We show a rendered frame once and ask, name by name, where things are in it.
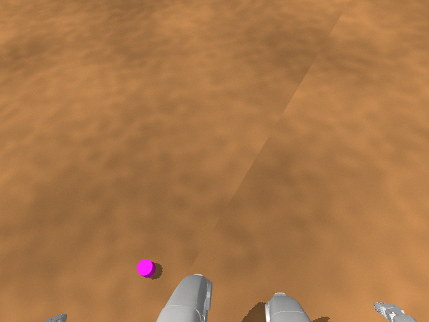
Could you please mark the tin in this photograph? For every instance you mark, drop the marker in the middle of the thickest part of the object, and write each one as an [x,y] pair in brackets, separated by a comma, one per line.
[146,268]

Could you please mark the right robot hand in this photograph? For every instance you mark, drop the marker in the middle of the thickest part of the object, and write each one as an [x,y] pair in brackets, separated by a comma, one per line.
[392,313]

